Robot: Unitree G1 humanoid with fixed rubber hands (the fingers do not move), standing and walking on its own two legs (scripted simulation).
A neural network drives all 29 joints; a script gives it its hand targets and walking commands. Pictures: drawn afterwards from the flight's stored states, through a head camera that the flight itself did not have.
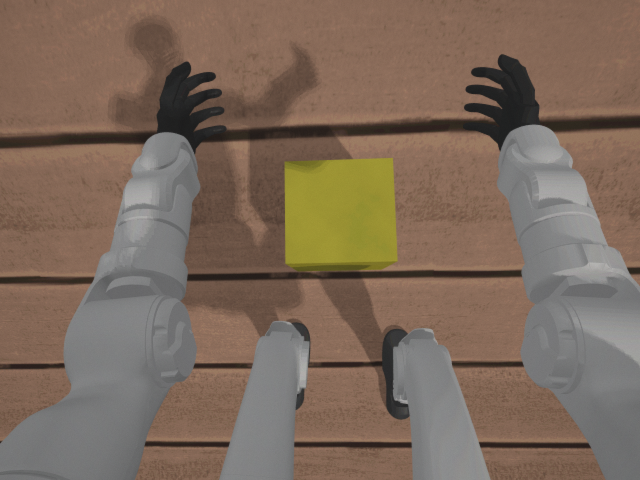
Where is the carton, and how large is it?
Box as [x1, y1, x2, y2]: [285, 158, 397, 270]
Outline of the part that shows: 392,158 285,161 285,263 296,270 381,269 396,261 397,258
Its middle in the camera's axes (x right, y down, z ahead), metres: +0.05 -0.05 +0.86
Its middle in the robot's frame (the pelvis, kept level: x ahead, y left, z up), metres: +0.48 +0.03 -0.49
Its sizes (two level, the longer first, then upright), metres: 0.210 0.200 0.250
